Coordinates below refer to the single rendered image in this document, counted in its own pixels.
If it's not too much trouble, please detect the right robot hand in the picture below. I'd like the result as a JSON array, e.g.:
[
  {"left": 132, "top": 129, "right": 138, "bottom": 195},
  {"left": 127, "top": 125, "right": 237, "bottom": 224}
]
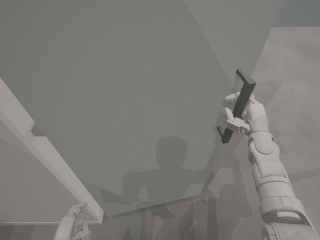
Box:
[{"left": 223, "top": 92, "right": 269, "bottom": 138}]

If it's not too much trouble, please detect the left robot hand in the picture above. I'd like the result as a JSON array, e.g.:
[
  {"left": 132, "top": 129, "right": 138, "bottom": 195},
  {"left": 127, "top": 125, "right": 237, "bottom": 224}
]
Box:
[{"left": 53, "top": 201, "right": 92, "bottom": 240}]

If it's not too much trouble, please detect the right robot forearm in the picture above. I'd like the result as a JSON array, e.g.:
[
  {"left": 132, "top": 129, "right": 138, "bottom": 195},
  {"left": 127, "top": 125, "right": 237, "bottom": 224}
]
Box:
[{"left": 248, "top": 131, "right": 320, "bottom": 240}]

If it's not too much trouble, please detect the fridge door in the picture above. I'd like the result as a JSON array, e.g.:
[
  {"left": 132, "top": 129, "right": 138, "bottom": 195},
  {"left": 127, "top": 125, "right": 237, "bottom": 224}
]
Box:
[{"left": 0, "top": 0, "right": 284, "bottom": 216}]

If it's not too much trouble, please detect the right robot upper arm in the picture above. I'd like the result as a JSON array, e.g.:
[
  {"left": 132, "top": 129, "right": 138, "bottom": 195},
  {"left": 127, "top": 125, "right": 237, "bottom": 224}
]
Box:
[{"left": 261, "top": 222, "right": 320, "bottom": 240}]

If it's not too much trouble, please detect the handle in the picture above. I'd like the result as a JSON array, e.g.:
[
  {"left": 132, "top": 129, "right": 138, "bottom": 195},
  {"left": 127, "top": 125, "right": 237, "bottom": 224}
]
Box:
[{"left": 216, "top": 68, "right": 256, "bottom": 144}]

